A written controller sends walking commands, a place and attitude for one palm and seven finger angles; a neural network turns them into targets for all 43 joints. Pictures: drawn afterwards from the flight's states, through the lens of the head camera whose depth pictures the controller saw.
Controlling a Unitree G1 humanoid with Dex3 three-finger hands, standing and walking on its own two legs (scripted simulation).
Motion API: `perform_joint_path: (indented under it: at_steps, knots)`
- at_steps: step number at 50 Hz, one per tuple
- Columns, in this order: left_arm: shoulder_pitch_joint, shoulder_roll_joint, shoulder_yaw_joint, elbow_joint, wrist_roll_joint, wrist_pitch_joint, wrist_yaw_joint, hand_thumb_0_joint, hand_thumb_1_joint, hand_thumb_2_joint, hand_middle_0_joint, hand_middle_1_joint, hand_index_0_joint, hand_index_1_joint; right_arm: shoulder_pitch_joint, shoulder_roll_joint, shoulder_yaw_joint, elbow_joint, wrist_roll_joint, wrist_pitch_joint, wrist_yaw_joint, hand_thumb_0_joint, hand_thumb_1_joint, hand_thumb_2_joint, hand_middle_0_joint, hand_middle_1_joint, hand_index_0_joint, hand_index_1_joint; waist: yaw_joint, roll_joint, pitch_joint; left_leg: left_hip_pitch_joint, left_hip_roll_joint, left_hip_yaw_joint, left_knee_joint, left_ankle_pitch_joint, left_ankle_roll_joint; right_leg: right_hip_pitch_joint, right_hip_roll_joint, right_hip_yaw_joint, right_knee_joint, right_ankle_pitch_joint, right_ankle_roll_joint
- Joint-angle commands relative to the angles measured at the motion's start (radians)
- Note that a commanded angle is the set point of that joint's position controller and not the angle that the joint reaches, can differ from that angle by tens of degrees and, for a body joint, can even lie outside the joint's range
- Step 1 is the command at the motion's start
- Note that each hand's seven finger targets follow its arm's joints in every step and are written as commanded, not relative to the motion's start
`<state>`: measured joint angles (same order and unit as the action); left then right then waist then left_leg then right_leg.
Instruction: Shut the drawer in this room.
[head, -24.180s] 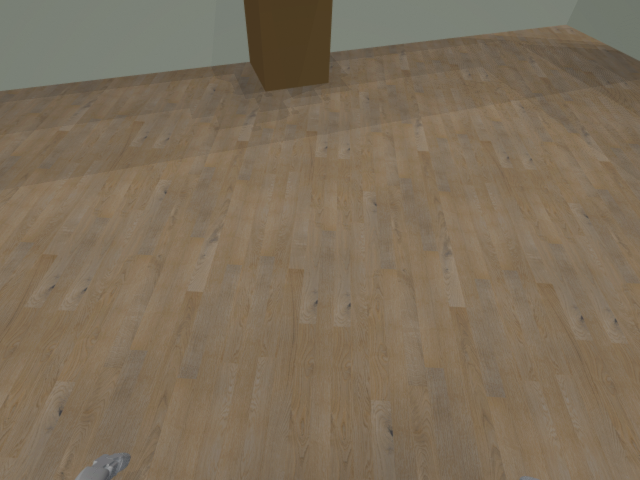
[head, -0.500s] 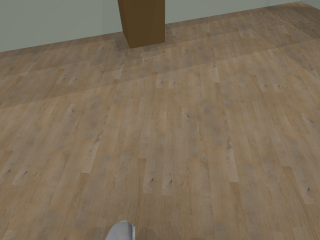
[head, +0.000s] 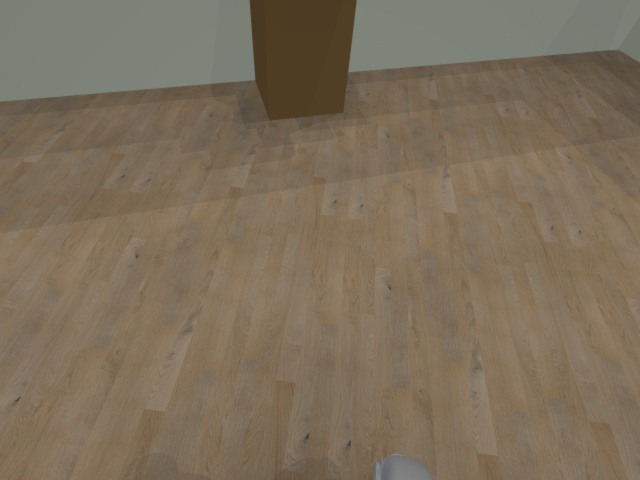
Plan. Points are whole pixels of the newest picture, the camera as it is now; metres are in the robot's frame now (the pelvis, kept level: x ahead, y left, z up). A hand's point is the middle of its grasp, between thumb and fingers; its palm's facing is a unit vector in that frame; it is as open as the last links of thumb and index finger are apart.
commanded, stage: turn or walk to find it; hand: left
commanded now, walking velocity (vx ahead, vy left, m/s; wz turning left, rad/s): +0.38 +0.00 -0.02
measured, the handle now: out of the picture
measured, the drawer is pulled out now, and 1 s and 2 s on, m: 0.19 0.19 0.19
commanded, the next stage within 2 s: stand and wait in 1.74 s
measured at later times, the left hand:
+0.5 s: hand (249, 396) +0.26 +0.13 -0.17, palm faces +0.03 -0.97 -0.24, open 7.2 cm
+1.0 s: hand (232, 301) +0.44 +0.19 -0.18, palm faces +0.06 -0.99 -0.14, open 7.4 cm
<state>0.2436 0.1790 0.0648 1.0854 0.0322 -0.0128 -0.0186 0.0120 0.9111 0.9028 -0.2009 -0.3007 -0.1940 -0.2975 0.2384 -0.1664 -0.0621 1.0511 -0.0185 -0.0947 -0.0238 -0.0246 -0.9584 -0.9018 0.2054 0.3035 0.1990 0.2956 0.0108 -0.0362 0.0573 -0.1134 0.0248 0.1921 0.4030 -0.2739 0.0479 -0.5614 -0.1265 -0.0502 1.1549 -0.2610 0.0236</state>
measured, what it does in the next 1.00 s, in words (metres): walks ahead: right foot, then left foot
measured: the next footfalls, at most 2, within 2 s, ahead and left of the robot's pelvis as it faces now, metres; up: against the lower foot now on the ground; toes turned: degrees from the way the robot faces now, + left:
right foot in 0.26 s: +0.28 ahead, -0.16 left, +0.00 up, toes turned -10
left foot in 0.78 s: +0.45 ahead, +0.09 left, +0.00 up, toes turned +13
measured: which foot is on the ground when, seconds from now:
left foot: down 0.00-0.26, up 0.28-0.76, down 0.78-1.00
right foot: up 0.00-0.24, down 0.26-0.80, up 0.82-1.00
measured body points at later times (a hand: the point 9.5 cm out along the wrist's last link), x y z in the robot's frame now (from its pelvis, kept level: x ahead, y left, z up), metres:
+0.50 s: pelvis +0.22 -0.07 +0.00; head +0.24 -0.08 +0.45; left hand +0.26 +0.18 -0.15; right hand +0.24 -0.30 -0.17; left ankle +0.23 +0.09 -0.65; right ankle +0.24 -0.15 -0.74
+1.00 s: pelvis +0.43 +0.01 +0.00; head +0.45 +0.03 +0.45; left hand +0.44 +0.24 -0.17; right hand +0.48 -0.23 -0.14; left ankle +0.41 +0.08 -0.74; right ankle +0.44 -0.15 -0.65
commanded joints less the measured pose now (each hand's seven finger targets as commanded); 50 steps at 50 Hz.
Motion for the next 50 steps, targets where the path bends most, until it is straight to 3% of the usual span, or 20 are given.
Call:
perform_joint_path:
  at_steps: [1,6,8,10,12,13,14,15,17,21,29,34,36,37,38,39,40,44,46,50]
  knots:
    - [-0.037,0.014,0.003,-0.085,-0.002,-0.002,-0.008,0.0,0.9,0.9,-0.2,-0.3,-0.2,-0.3,0.13,-0.086,-0.01,0.008,0.001,-0.001,0.004,0.0,-0.9,-0.9,0.2,0.3,0.2,0.3,-0.004,0.145,0.065,0.006,0.255,-0.153,-0.24,0.285,0.09,-0.136,-0.038,0.0,-0.061,0.113,0.02]
    - [-0.206,0.022,-0.01,-0.155,-0.009,-0.015,-0.016,0.0,0.9,0.9,-0.2,-0.3,-0.2,-0.3,0.193,-0.113,-0.017,0.036,-0.008,0.004,0.003,0.0,-0.9,-0.9,0.2,0.3,0.2,0.3,-0.051,0.159,0.075,0.101,0.244,-0.117,-0.186,0.446,0.084,-0.07,-0.006,-0.065,-0.413,0.115,0.004]
    - [-0.2,0.032,-0.008,-0.157,-0.011,-0.021,-0.015,0.0,0.9,0.9,-0.2,-0.3,-0.2,-0.3,0.192,-0.133,-0.021,0.045,-0.009,0.008,0.003,0.0,-0.9,-0.9,0.2,0.3,0.2,0.3,-0.041,0.151,0.051,0.118,0.266,-0.11,-0.149,0.52,0.078,0.019,0.018,-0.078,-0.488,0.093,-0.02]
    - [-0.105,0.057,-0.002,-0.134,-0.009,-0.029,-0.011,0.0,0.9,0.9,-0.2,-0.3,-0.2,-0.3,0.181,-0.152,-0.024,0.049,-0.006,0.013,0.003,0.0,-0.9,-0.9,0.2,0.3,0.2,0.3,0.009,0.139,-0.002,0.122,0.263,-0.095,-0.019,0.684,0.062,0.17,0.058,-0.098,-0.545,0.076,-0.046]
    - [0.167,0.13,0.02,-0.045,0.0,-0.049,-0.002,0.0,0.9,0.9,-0.2,-0.3,-0.2,-0.3,0.16,-0.145,-0.02,0.048,0.003,0.014,0.01,0.0,-0.9,-0.9,0.2,0.3,0.2,0.3,0.132,0.04,-0.139,-0.033,0.182,-0.048,0.324,0.607,0.004,0.568,0.056,-0.08,-0.635,0.166,-0.071]
    - [0.301,0.243,0.05,-0.008,0.009,-0.061,0.013,0.0,0.9,0.9,-0.2,-0.3,-0.2,-0.3,0.202,-0.08,-0.009,0.031,0.014,0.014,0.02,0.0,-0.9,-0.9,0.2,0.3,0.2,0.3,0.167,-0.217,-0.273,-0.279,0.062,-0.013,0.651,0.123,-0.032,0.812,-0.21,0.245,-0.685,0.221,-0.142]
    - [0.321,0.304,0.055,0.007,-0.017,-0.056,0.017,0.0,0.9,0.9,-0.2,-0.3,-0.2,-0.3,0.192,-0.069,-0.001,-0.002,0.018,0.022,0.017,0.0,-0.9,-0.9,0.2,0.3,0.2,0.3,0.131,-0.283,-0.295,-0.434,-0.025,-0.122,0.901,-0.302,-0.043,0.834,-0.355,0.52,-0.798,0.325,-0.221]
    - [0.216,0.278,0.053,-0.014,-0.023,-0.049,0.021,0.0,0.9,0.9,-0.2,-0.3,-0.2,-0.3,0.166,-0.081,-0.009,0.0,0.02,0.033,0.014,0.0,-0.9,-0.9,0.2,0.3,0.2,0.3,0.105,-0.17,-0.206,-0.449,0.036,-0.202,0.986,-0.252,-0.025,0.705,-0.358,0.464,-0.853,0.113,-0.238]
    - [0.06,0.184,0.028,-0.062,-0.024,-0.05,0.022,0.0,0.9,0.9,-0.2,-0.3,-0.2,-0.3,0.079,-0.06,-0.011,0.001,0.009,0.044,0.024,0.0,-0.9,-0.9,0.2,0.3,0.2,0.3,0.055,-0.051,-0.045,-0.48,0.113,-0.22,0.968,-0.08,-0.026,0.458,-0.277,0.353,-0.915,-0.105,-0.165]
    - [-0.012,0.102,-0.001,-0.061,-0.014,-0.064,0.024,0.0,0.9,0.9,-0.2,-0.3,-0.2,-0.3,0.166,-0.017,-0.01,0.033,-0.008,0.081,0.033,0.0,-0.9,-0.9,0.2,0.3,0.2,0.3,-0.042,-0.082,0.005,-0.374,0.128,-0.181,0.823,0.044,-0.063,0.235,-0.165,0.103,-0.98,-0.094,-0.108]
    - [0.117,0.109,0.0,-0.008,-0.012,-0.087,0.024,0.0,0.9,0.9,-0.2,-0.3,-0.2,-0.3,-0.063,-0.03,-0.004,-0.064,-0.008,0.07,0.055,0.0,-0.9,-0.9,0.2,0.3,0.2,0.3,0.016,-0.057,0.04,-0.498,0.141,-0.132,0.456,0.106,-0.098,0.427,-0.171,0.041,-1.002,0.068,-0.158]
    - [0.167,0.131,0.003,0.019,-0.008,-0.076,0.027,0.0,0.9,0.9,-0.2,-0.3,-0.2,-0.3,-0.164,-0.031,0.004,-0.102,-0.006,0.049,0.058,0.0,-0.9,-0.9,0.2,0.3,0.2,0.3,0.045,-0.05,0.036,-0.394,0.102,-0.079,0.24,0.045,-0.07,0.513,-0.197,0.04,-0.931,0.197,-0.166]
    - [0.158,0.137,0.005,0.025,-0.01,-0.07,0.026,0.0,0.9,0.9,-0.2,-0.3,-0.2,-0.3,-0.108,-0.054,-0.001,-0.088,-0.007,0.041,0.054,0.0,-0.9,-0.9,0.2,0.3,0.2,0.3,0.009,-0.023,0.008,-0.253,0.073,-0.042,0.16,0.051,-0.06,0.487,-0.185,0.011,-0.85,0.243,-0.146]
    - [0.141,0.136,0.003,0.021,-0.014,-0.067,0.026,0.0,0.9,0.9,-0.2,-0.3,-0.2,-0.3,-0.027,-0.072,-0.006,-0.06,-0.011,0.034,0.048,0.0,-0.9,-0.9,0.2,0.3,0.2,0.3,-0.037,0.005,-0.022,-0.093,0.042,-0.021,0.102,0.076,-0.051,0.418,-0.144,-0.034,-0.731,0.31,-0.122]
    - [0.136,0.112,0.0,0.012,-0.017,-0.068,0.024,0.0,0.9,0.9,-0.2,-0.3,-0.2,-0.3,0.121,-0.137,-0.022,-0.02,-0.016,0.024,0.04,0.0,-0.9,-0.9,0.2,0.3,0.2,0.3,-0.098,0.105,-0.122,0.154,0.107,-0.115,0.048,0.105,-0.017,0.306,-0.079,-0.093,-0.495,0.321,-0.078]
    - [0.16,0.054,-0.011,-0.011,-0.027,-0.068,0.014,0.0,0.9,0.9,-0.2,-0.3,-0.2,-0.3,0.256,-0.255,-0.053,0.013,-0.025,0.018,0.028,0.0,-0.9,-0.9,0.2,0.3,0.2,0.3,-0.135,0.355,-0.228,0.381,0.36,-0.457,-0.009,0.146,0.079,0.057,0.056,-0.154,-0.195,-0.059,-0.023]
    - [0.094,0.066,-0.018,-0.048,-0.02,-0.072,0.015,0.0,0.9,0.9,-0.2,-0.3,-0.2,-0.3,0.311,-0.283,-0.054,0.03,-0.01,0.031,0.02,0.0,-0.9,-0.9,0.2,0.3,0.2,0.3,-0.153,0.349,-0.215,0.398,0.458,-0.57,-0.087,0.217,0.149,-0.073,0.081,-0.059,-0.008,-0.316,-0.026]
    - [0.008,0.041,-0.002,-0.026,-0.008,-0.051,0.004,0.0,0.9,0.9,-0.2,-0.3,-0.2,-0.3,0.116,-0.128,-0.016,-0.002,-0.008,0.016,0.01,0.0,-0.9,-0.9,0.2,0.3,0.2,0.3,-0.061,0.122,-0.008,0.071,0.351,-0.333,-0.159,0.264,0.087,-0.064,-0.031,0.026,0.068,-0.098,-0.018]
    - [0.044,0.016,-0.004,-0.018,-0.006,-0.032,0.003,0.0,0.9,0.9,-0.2,-0.3,-0.2,-0.3,0.103,-0.099,-0.009,0.005,-0.004,0.005,0.006,0.0,-0.9,-0.9,0.2,0.3,0.2,0.3,-0.023,0.097,-0.003,0.016,0.31,-0.238,-0.186,0.278,0.067,-0.027,-0.029,0.017,0.045,-0.036,-0.005]
    - [0.017,0.007,0.002,-0.047,-0.002,-0.004,-0.001,0.0,0.9,0.9,-0.2,-0.3,-0.2,-0.3,0.119,-0.083,-0.008,0.004,0.002,-0.001,0.004,0.0,-0.9,-0.9,0.2,0.3,0.2,0.3,-0.002,0.128,0.02,0.022,0.269,-0.158,-0.227,0.297,0.076,-0.109,-0.031,0.012,0.023,0.084,0.018]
